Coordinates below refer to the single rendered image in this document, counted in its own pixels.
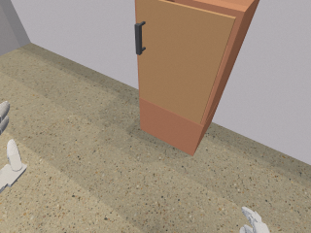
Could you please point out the handle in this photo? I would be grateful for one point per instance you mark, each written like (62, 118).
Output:
(138, 37)

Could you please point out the robot left hand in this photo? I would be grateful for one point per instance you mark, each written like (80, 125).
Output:
(10, 173)

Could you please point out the robot right hand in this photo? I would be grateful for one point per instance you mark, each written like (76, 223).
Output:
(255, 220)

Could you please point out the cupboard door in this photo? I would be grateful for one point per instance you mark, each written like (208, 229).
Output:
(185, 47)

